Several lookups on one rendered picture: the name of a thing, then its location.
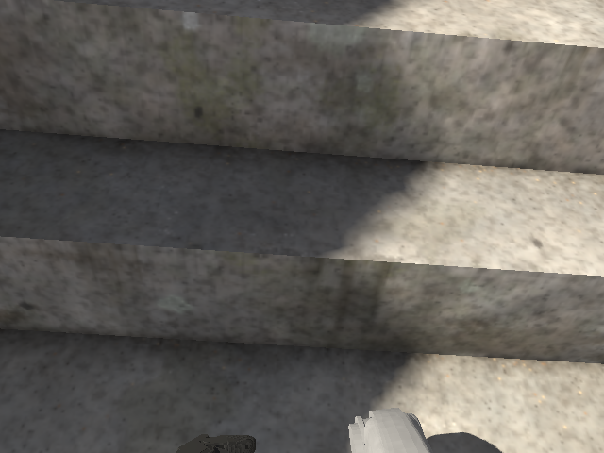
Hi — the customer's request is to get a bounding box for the right robot thigh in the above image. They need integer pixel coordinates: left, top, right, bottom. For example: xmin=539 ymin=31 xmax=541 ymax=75
xmin=348 ymin=408 xmax=433 ymax=453

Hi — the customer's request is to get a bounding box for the left robot hand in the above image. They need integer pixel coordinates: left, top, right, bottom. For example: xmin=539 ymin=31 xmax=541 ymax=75
xmin=176 ymin=434 xmax=256 ymax=453

